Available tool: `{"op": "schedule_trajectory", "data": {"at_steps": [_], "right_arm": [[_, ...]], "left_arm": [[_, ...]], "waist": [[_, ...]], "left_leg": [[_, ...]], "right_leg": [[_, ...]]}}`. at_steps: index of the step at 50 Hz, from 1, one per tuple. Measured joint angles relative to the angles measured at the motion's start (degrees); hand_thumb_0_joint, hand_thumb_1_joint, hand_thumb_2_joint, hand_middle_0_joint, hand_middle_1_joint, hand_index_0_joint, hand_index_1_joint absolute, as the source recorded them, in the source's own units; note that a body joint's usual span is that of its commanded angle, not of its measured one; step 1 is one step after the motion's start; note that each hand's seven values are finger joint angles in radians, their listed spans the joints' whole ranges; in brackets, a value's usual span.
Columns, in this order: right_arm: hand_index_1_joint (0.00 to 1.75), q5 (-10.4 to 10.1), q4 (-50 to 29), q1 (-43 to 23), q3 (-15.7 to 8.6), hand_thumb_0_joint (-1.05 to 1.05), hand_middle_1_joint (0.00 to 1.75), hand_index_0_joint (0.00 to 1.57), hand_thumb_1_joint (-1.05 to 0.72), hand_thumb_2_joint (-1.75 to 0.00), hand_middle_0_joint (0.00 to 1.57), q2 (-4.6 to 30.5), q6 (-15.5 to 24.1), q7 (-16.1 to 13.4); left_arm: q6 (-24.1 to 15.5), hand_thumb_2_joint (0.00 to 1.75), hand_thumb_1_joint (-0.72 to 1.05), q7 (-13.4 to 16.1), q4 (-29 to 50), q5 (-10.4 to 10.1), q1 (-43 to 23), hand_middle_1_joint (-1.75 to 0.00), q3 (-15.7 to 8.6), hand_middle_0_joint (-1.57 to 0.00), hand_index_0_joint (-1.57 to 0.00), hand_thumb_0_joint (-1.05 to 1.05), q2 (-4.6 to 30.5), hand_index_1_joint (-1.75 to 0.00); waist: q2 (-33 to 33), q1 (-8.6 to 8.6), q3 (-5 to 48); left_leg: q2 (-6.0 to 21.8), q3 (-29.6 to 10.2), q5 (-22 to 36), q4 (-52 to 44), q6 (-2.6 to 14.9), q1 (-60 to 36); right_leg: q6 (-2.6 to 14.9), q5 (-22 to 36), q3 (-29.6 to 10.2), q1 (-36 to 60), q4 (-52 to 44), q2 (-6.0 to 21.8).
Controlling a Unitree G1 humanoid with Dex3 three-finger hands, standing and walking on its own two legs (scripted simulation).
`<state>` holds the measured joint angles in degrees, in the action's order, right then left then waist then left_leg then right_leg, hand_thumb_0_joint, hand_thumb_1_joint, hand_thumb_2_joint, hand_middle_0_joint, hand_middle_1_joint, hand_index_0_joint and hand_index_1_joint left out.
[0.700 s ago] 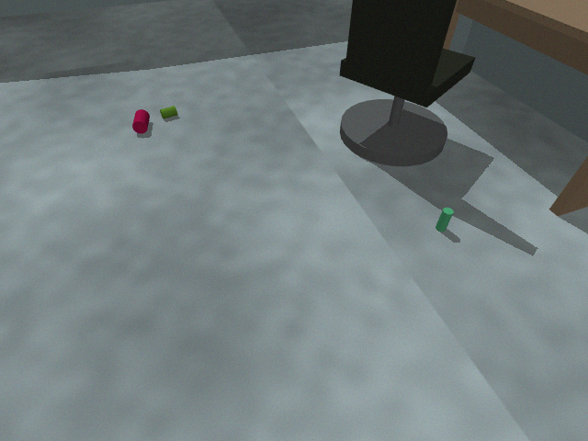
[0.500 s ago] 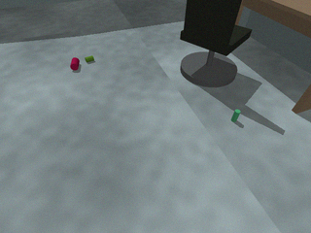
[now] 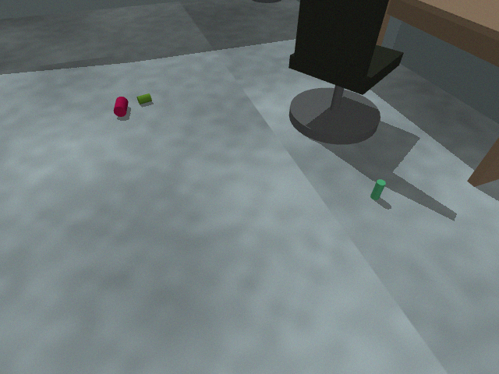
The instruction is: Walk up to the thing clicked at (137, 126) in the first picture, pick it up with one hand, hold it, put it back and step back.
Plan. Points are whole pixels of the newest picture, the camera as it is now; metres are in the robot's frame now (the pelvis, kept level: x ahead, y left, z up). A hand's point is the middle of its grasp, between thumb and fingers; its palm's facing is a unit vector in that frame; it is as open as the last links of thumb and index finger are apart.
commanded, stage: stand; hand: left
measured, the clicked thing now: (121, 105) +2.08 +0.92 -0.74
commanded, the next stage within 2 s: walk up in 0.42 s
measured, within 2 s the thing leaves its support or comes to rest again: neither
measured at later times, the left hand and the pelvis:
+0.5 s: hand out of the picture +0.07 +0.27 -0.15, palm faces +0.08 -0.95 -0.31, open 7.4 cm; pelvis +0.00 +0.00 +0.00, yaw +5 degrees
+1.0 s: hand (23, 359) +0.23 +0.41 -0.14, palm faces +0.36 -0.90 -0.25, open 7.4 cm; pelvis +0.20 +0.11 +0.00, yaw +25 degrees
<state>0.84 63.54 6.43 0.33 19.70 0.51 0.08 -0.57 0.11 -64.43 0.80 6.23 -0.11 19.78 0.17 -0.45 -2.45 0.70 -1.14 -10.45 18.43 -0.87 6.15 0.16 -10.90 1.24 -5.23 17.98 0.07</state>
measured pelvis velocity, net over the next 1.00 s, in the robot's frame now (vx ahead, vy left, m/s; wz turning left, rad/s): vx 0.20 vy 0.11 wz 0.44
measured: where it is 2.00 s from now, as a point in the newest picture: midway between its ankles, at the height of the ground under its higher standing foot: (178, 239)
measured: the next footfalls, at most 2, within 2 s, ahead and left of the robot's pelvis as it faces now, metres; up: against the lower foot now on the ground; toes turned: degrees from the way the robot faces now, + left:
left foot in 0.78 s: +0.16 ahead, +0.24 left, +0.00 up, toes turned +26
right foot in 1.22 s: +0.60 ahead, +0.09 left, +0.00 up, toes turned +35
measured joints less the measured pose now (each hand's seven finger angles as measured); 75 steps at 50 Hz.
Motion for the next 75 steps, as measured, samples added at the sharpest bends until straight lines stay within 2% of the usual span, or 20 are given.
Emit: {"op": "schedule_trajectory", "data": {"at_steps": [21,24,27,29,34,38,39,40,42,45,52,55,58,60,61,63,65,67,70,75], "right_arm": [[0.3,0.0,0.4,0.7,0.0,0.0,0.3,0.21,-0.9,-0.89,0.2,0.1,-0.1,0.1],[0.3,0.4,-1.6,3.7,-1.3,0.0,0.3,0.21,-0.9,-0.89,0.2,0.9,-0.6,2.8],[0.3,1.4,-2.2,5.2,-1.8,0.01,0.3,0.21,-0.9,-0.89,0.2,1.7,-2.0,4.8],[0.3,1.2,-2.8,4.5,-2.5,0.01,0.3,0.21,-0.9,-0.89,0.2,2.8,-2.3,6.3],[0.3,0.3,-5.9,2.3,-4.5,0.01,0.3,0.21,-0.9,-0.89,0.2,6.7,-1.8,8.9],[0.3,0.2,-7.1,2.4,-5.8,0.01,0.3,0.21,-0.9,-0.89,0.2,9.7,-0.7,8.3],[0.3,0.4,-7.3,2.4,-6.2,0.01,0.3,0.21,-0.9,-0.89,0.2,10.5,0.0,7.8],[0.3,0.5,-7.7,2.1,-6.6,0.01,0.3,0.21,-0.9,-0.89,0.2,10.4,0.6,6.9],[0.3,-0.5,-8.4,3.0,-6.3,0.0,0.3,0.21,-0.9,-0.89,0.2,9.0,1.5,5.8],[0.3,-0.5,-7.2,5.5,-4.2,0.0,0.3,0.21,-0.9,-0.89,0.2,5.8,1.9,4.9],[0.3,-1.0,-5.3,11.4,-1.7,0.0,0.3,0.21,-0.9,-0.89,0.2,2.7,3.0,3.5],[0.3,-1.0,-5.5,12.9,-1.7,0.01,0.3,0.21,-0.89,-0.89,0.21,2.4,3.5,2.9],[0.3,-0.3,-5.9,13.7,-2.1,0.01,0.3,0.22,-0.89,-0.89,0.21,3.2,3.6,2.3],[0.3,0.4,-6.3,13.8,-2.7,0.01,0.3,0.22,-0.89,-0.89,0.21,4.5,3.5,1.6],[0.3,0.7,-6.3,13.6,-3.1,0.01,0.3,0.22,-0.89,-0.89,0.21,5.5,3.3,1.2],[0.3,1.0,-5.6,11.1,-4.0,0.01,0.3,0.21,-0.89,-0.89,0.21,7.8,2.2,0.0],[0.3,0.6,-5.0,8.1,-4.5,0.01,0.3,0.21,-0.9,-0.89,0.2,9.2,1.7,-0.6],[0.3,-0.3,-5.5,5.7,-4.6,0.01,0.3,0.21,-0.9,-0.89,0.2,10.0,1.9,0.1],[0.3,-0.7,-7.7,3.3,-4.4,0.01,0.3,0.21,-0.9,-0.89,0.2,10.4,2.4,1.8],[0.3,-1.1,-10.8,-0.2,-4.1,0.01,0.3,0.21,-0.9,-0.89,0.2,10.6,1.5,3.2]], "left_arm": [[0.1,0.9,0.91,-0.1,-0.3,0.1,0.8,-0.3,-0.1,-0.2,-0.2,0.01,0.2,-0.3],[-0.6,0.9,0.9,-2.7,2.5,0.8,0.8,-0.3,-2.5,-0.2,-0.2,0.01,0.6,-0.3],[-2.1,0.9,0.9,-3.5,7.3,1.0,1.1,-0.3,-4.1,-0.21,-0.21,0.01,2.5,-0.3],[-2.5,0.9,0.9,-3.7,8.7,1.3,1.5,-0.3,-4.7,-0.21,-0.21,0.01,3.9,-0.3],[-1.9,0.9,0.9,-5.1,8.1,2.1,2.4,-0.3,-5.9,-0.21,-0.2,0.01,8.2,-0.3],[-0.8,0.9,0.9,-5.7,7.3,2.5,2.2,-0.3,-6.5,-0.21,-0.2,0.01,10.6,-0.3],[-0.5,0.9,0.9,-5.7,7.3,2.5,2.1,-0.3,-6.4,-0.21,-0.2,0.01,11.0,-0.3],[0.0,0.9,0.9,-5.6,7.3,2.4,1.5,-0.3,-6.4,-0.2,-0.2,0.01,11.5,-0.3],[0.8,0.9,0.91,-5.7,7.5,1.9,-0.1,-0.3,-5.5,-0.2,-0.2,0.01,11.6,-0.3],[-0.1,0.9,0.91,-6.6,8.8,0.8,-2.1,-0.3,-3.8,-0.2,-0.19,0.02,10.6,-0.3],[0.3,0.9,0.91,-9.1,12.5,1.1,-2.4,-0.3,-2.6,-0.2,-0.2,0.01,6.8,-0.3],[1.0,0.9,0.9,-9.5,13.1,1.4,-1.9,-0.3,-3.1,-0.2,-0.2,0.01,7.1,-0.3],[1.4,0.9,0.9,-9.5,13.3,1.4,-1.8,-0.3,-4.0,-0.2,-0.2,0.01,7.9,-0.3],[1.1,0.9,0.9,-9.2,13.6,1.2,-1.7,-0.3,-4.8,-0.2,-0.2,0.01,8.5,-0.3],[0.4,0.9,0.9,-8.9,13.8,1.1,-1.8,-0.3,-5.3,-0.2,-0.2,0.01,8.6,-0.3],[-1.6,0.9,0.91,-7.5,14.6,1.3,-1.7,-0.3,-6.0,-0.2,-0.2,0.01,7.0,-0.3],[-2.4,0.9,0.91,-6.6,15.0,1.3,0.0,-0.3,-5.4,-0.2,-0.2,0.01,5.4,-0.3],[-2.3,0.9,0.91,-6.2,14.5,1.4,2.6,-0.3,-4.7,-0.2,-0.2,0.01,4.7,-0.3],[-2.1,0.9,0.9,-5.6,13.3,1.3,6.5,-0.3,-5.0,-0.2,-0.2,0.01,5.5,-0.3],[-1.4,0.9,0.9,-5.4,13.1,1.6,11.1,-0.3,-6.4,-0.2,-0.2,0.01,7.9,-0.3]], "waist": [[-0.2,0.02,-0.2],[0.4,0.37,1.1],[-1.6,-1.42,2.4],[-2.6,-2.37,2.8],[-4.5,-1.99,4.0],[-5.1,-2.24,6.5],[-5.3,-2.0,6.8],[-6.4,-1.39,6.3],[-7.5,-0.3,5.6],[-8.9,-0.21,4.1],[-7.4,0.34,2.8],[-6.5,0.19,3.1],[-5.7,-0.16,3.7],[-4.6,-0.26,4.2],[-3.5,-0.51,4.2],[0.0,-1.7,3.1],[1.5,-3.2,2.7],[1.9,-4.25,2.8],[1.4,-5.47,3.1],[-0.3,-7.09,1.5]], "left_leg": [[-0.1,0.0,0.3,-0.3,0.06,0.1],[-0.2,-2.5,-4.9,6.8,0.31,5.0],[0.9,1.9,-8.0,23.9,-0.06,15.7],[3.0,3.5,-7.7,30.2,-0.39,21.0],[8.0,5.5,-4.4,25.5,-1.1,23.6],[8.1,9.1,-3.4,18.6,-0.84,17.7],[6.9,9.1,-3.4,18.2,-0.05,16.4],[5.4,9.2,-4.8,21.2,0.45,16.9],[3.8,8.2,-7.3,23.3,1.14,16.5],[2.0,6.8,-5.5,15.2,1.34,10.1],[0.2,-0.1,-3.4,0.1,0.71,-1.9],[0.6,-3.2,-5.5,-2.1,-0.04,-5.4],[1.5,-6.2,-9.3,-1.7,-1.42,-8.0],[2.7,-8.6,-13.6,1.5,-2.42,-8.6],[3.6,-9.6,-16.6,6.3,-2.36,-7.4],[4.6,-9.6,-19.0,27.3,0.46,0.9],[2.1,-6.6,-16.8,46.2,2.61,10.7],[0.8,-1.7,-11.6,52.8,3.52,17.6],[1.0,3.4,-5.9,49.4,2.68,24.1],[2.4,6.4,1.1,33.8,1.3,29.3]], "right_leg": [[-0.05,0.3,0.0,-0.1,-0.4,0.1],[0.82,-5.8,3.8,-1.6,3.0,0.5],[1.2,-2.8,7.6,-1.2,1.5,2.5],[0.94,-3.5,9.3,0.4,0.0,3.6],[-0.36,-6.6,13.9,5.9,-0.4,6.8],[-0.25,-15.3,15.9,7.7,8.3,9.9],[0.85,-17.8,15.0,6.4,13.8,11.2],[1.65,-19.3,11.5,3.5,22.6,12.5],[1.73,-17.8,3.4,-4.6,38.9,8.8],[0.7,-12.3,0.0,-14.6,45.7,5.0],[-2.83,-1.3,-3.2,-28.5,35.1,4.7],[-3.18,0.6,-4.6,-29.9,28.4,5.2],[-2.46,-0.1,-4.6,-28.3,21.8,6.0],[-1.77,-1.8,-4.0,-25.4,19.2,6.0],[-1.63,0.4,-3.3,-23.9,18.6,5.7],[-1.75,-1.9,0.2,-23.8,24.2,4.8],[-1.31,-4.7,2.4,-20.6,23.5,5.3],[-0.57,-5.0,4.5,-15.1,18.3,5.7],[0.45,-4.7,7.7,-6.9,10.0,4.9],[2.2,-7.2,12.6,3.7,1.3,1.3]]}}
